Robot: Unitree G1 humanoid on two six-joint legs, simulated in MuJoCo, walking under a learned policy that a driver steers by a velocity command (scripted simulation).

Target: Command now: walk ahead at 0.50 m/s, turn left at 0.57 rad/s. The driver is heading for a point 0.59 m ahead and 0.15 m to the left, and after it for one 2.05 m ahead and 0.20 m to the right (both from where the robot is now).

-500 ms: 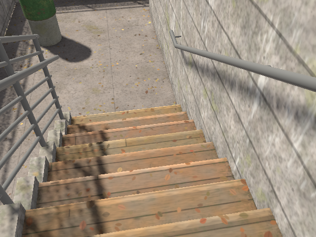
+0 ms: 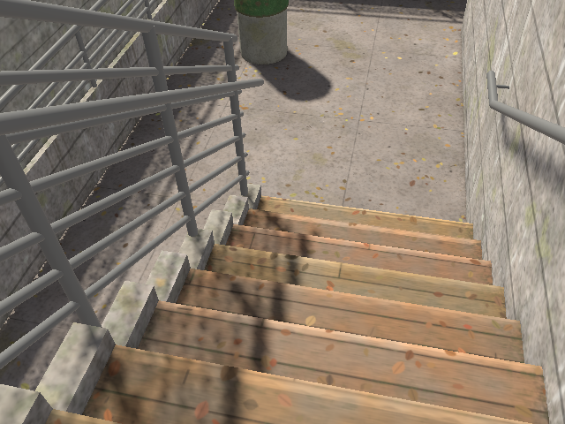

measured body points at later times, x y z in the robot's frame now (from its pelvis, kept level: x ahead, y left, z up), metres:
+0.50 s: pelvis +0.20 +0.05 -0.03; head +0.20 +0.04 +0.42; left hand +0.22 +0.34 -0.15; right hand +0.30 -0.18 -0.17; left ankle +0.15 +0.15 -0.72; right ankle +0.16 -0.10 -0.65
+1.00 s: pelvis +0.42 +0.12 -0.18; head +0.41 +0.13 +0.27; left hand +0.24 +0.28 -0.33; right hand +0.69 -0.01 -0.27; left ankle +0.47 +0.27 -0.87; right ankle +0.38 -0.02 -0.87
